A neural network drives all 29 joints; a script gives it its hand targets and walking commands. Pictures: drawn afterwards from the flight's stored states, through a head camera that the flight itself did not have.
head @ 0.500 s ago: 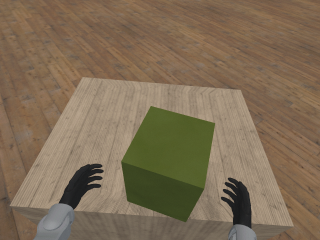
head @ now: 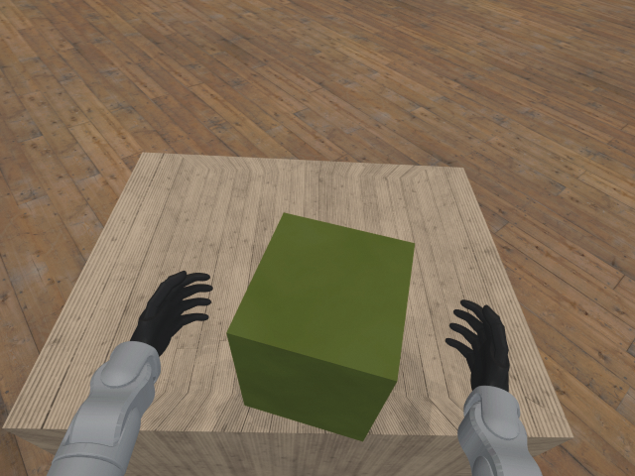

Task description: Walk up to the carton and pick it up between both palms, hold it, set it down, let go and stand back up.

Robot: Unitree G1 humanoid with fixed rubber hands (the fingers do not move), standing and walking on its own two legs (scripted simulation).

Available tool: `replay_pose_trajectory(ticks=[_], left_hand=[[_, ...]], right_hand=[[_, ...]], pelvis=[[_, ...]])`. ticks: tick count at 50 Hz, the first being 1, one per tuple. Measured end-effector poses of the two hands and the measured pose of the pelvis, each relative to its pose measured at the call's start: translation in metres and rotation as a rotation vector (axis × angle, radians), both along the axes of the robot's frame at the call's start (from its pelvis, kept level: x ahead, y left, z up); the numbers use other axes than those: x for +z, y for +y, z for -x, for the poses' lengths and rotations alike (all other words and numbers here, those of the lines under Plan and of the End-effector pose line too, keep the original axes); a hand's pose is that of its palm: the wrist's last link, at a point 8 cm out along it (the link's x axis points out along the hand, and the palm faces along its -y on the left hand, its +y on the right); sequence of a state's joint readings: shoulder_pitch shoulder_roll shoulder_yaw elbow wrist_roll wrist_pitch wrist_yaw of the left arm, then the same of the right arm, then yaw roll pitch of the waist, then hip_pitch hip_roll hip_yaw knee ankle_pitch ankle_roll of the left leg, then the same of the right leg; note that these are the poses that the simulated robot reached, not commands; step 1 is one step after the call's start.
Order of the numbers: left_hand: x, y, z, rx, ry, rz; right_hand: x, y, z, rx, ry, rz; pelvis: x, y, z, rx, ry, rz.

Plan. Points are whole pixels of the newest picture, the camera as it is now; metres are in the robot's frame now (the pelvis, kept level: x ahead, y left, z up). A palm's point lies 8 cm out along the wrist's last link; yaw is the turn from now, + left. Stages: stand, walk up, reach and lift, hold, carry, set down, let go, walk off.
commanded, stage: reach and lift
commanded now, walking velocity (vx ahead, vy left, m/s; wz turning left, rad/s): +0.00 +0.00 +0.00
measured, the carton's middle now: (324, 329) +0.35 +0.00 -0.06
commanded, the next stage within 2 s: none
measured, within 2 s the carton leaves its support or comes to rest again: neither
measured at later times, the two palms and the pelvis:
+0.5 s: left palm (173, 263) +0.36 +0.20 +0.08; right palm (492, 319) +0.29 -0.20 +0.07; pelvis -0.02 +0.00 +0.00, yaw +0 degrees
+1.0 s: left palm (201, 213) +0.42 +0.17 +0.11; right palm (489, 271) +0.35 -0.20 +0.10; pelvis -0.02 +0.00 +0.00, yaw +1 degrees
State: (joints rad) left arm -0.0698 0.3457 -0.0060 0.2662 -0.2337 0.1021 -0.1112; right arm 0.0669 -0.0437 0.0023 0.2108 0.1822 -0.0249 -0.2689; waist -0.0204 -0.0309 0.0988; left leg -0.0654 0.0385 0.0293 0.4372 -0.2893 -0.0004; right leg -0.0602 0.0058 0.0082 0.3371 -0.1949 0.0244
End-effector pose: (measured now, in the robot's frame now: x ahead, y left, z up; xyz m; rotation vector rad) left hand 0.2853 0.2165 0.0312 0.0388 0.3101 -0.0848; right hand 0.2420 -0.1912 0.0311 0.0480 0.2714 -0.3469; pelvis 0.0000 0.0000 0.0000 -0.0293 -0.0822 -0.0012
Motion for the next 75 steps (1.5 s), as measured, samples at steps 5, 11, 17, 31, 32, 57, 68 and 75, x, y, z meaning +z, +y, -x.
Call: replay_pose_trajectory(ticks=[5,11,17,31,32,57,68,75], left_hand=[[0.01,0.0,-0.016,0.006,-0.005,0.001],[0.023,-0.002,-0.036,0.01,-0.002,-0.003],[0.033,-0.006,-0.051,0.01,-0.001,0.013],[0.059,-0.019,-0.092,-0.004,-0.006,0.011],[0.061,-0.021,-0.095,-0.007,-0.001,0.007],[0.052,-0.048,-0.136,-0.013,0.015,-0.031],[-0.016,-0.052,-0.112,0.01,0.05,-0.03],[-0.04,-0.053,-0.113,0.02,0.038,-0.027]], right_hand=[[0.009,-0.002,-0.012,0.003,-0.004,0.002],[0.018,-0.006,-0.025,0.004,0.0,-0.009],[0.029,-0.006,-0.034,0.016,-0.012,-0.011],[0.052,-0.006,-0.067,0.021,-0.012,-0.013],[0.053,-0.006,-0.069,0.019,-0.008,-0.014],[0.04,-0.012,-0.104,0.006,0.043,-0.002],[-0.022,0.0,-0.084,-0.001,0.069,-0.013],[-0.044,0.006,-0.088,0.014,0.073,0.017]], pelvis=[[0.0,0.0,0.002,0.001,0.01,0.0],[0.0,0.0,0.007,0.002,0.018,-0.001],[0.001,0.0,0.012,-0.003,0.041,-0.004],[0.0,0.004,0.023,0.003,0.095,-0.003],[0.0,0.004,0.024,0.005,0.097,-0.003],[-0.002,-0.005,0.019,0.026,0.191,0.006],[-0.016,-0.008,0.022,0.03,0.303,0.019],[-0.033,-0.007,0.034,0.031,0.387,0.03]])
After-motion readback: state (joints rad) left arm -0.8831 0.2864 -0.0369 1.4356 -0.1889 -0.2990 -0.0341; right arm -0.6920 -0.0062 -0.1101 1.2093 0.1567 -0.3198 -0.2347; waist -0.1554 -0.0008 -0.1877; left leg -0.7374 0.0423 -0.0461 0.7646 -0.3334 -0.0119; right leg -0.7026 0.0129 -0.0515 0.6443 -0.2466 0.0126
